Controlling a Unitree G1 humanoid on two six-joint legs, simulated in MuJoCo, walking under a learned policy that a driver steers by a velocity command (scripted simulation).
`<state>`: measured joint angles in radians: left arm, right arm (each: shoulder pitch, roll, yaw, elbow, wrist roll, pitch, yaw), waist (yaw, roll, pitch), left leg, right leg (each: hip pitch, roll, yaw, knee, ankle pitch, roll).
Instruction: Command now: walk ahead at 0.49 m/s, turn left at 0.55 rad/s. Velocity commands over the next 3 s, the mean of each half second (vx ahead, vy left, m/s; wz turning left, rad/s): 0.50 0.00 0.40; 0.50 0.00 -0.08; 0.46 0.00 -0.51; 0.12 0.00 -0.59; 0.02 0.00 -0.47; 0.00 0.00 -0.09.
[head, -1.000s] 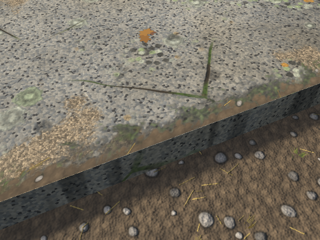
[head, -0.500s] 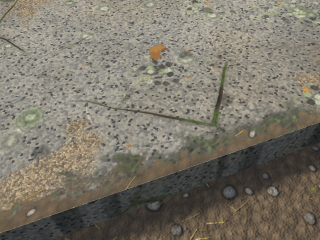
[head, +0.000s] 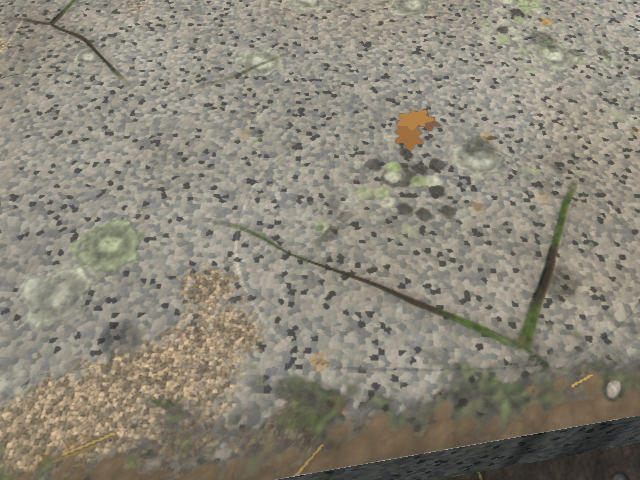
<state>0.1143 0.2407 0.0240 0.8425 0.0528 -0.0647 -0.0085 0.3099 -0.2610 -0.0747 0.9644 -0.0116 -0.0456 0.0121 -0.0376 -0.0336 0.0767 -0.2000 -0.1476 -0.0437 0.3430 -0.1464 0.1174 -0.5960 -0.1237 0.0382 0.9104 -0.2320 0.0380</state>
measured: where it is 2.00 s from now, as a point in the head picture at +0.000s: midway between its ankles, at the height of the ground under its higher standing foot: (180, 244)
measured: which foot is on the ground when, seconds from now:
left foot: down 0.00-0.18, up 0.20-0.72, down 0.74-1.00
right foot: up 0.00-0.16, down 0.18-0.76, up 0.78-1.00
